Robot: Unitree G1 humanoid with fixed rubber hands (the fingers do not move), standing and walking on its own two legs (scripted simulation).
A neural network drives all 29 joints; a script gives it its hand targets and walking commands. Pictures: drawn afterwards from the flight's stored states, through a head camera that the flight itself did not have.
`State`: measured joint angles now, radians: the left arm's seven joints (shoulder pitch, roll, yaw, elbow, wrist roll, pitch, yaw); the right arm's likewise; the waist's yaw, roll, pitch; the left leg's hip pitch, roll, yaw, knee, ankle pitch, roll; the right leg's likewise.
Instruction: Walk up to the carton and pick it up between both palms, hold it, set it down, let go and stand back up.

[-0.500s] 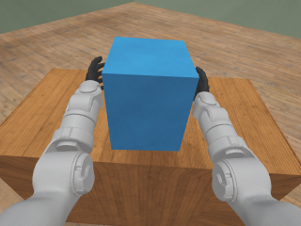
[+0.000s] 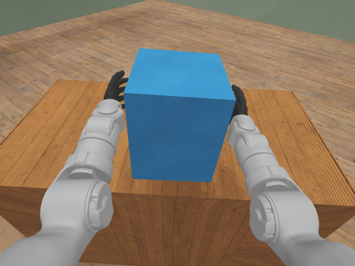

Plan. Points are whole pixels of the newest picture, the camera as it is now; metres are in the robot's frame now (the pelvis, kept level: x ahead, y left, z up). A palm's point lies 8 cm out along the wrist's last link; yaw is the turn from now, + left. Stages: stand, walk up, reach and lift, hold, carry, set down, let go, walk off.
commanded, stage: set down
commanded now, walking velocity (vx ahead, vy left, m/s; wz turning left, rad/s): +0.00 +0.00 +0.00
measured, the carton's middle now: (175, 116) +0.44 -0.01 +0.14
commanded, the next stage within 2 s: none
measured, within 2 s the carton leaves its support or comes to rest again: rests again in 1.52 s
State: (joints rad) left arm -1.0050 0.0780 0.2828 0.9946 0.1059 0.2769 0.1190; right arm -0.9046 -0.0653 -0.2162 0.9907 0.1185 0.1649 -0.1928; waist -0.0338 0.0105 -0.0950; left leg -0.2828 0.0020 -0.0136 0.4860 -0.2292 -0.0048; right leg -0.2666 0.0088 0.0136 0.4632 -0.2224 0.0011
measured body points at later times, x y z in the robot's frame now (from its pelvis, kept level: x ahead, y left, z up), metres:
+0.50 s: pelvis +0.02 +0.00 +0.00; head +0.01 +0.00 +0.45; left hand +0.47 +0.13 +0.16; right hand +0.44 -0.16 +0.13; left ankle +0.02 +0.12 -0.74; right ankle +0.01 -0.12 -0.74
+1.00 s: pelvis +0.03 +0.00 +0.00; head +0.02 +0.00 +0.45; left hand +0.47 +0.12 +0.14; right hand +0.44 -0.17 +0.11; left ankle +0.02 +0.12 -0.74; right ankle +0.01 -0.12 -0.74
